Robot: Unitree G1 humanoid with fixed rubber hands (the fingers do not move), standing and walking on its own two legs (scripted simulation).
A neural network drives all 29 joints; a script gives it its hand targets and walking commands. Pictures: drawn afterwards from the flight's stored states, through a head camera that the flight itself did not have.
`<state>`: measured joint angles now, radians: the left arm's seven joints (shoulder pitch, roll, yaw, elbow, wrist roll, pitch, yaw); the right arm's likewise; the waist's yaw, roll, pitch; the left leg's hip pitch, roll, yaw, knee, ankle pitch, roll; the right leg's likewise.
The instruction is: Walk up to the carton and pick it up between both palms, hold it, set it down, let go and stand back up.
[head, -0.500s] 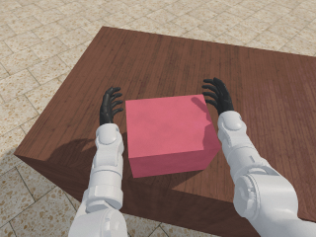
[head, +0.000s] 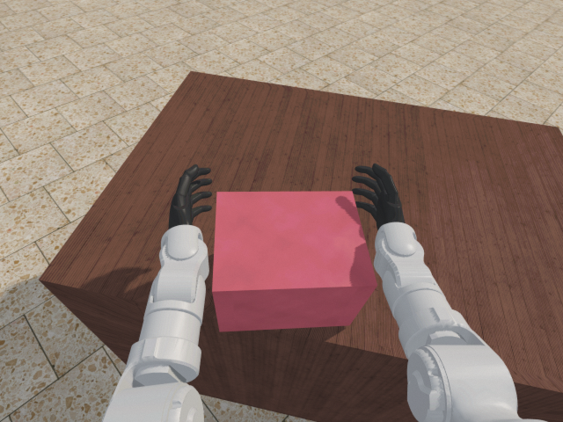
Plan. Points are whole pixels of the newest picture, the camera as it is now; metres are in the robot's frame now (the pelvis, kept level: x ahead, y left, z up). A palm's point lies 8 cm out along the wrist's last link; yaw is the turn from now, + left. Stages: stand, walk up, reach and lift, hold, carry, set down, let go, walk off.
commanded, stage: reach and lift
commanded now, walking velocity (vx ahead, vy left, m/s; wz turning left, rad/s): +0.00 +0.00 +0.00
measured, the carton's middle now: (285, 261) +0.35 +0.03 +0.00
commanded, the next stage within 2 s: hold in 1.84 s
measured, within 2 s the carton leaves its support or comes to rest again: neither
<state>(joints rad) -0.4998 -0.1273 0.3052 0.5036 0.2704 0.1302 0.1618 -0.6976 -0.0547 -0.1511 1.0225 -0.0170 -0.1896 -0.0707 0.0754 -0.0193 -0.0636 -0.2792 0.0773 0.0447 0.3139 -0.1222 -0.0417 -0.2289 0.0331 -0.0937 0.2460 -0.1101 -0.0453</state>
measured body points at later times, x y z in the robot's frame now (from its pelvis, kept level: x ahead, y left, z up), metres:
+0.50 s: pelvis -0.01 +0.01 +0.00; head -0.03 +0.04 +0.45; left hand +0.37 +0.18 +0.11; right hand +0.38 -0.12 +0.12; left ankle +0.02 +0.14 -0.75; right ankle +0.01 -0.09 -0.75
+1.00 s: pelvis +0.00 +0.03 +0.00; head -0.03 +0.06 +0.45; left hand +0.37 +0.19 +0.15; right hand +0.36 -0.11 +0.14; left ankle +0.02 +0.14 -0.75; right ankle +0.01 -0.09 -0.75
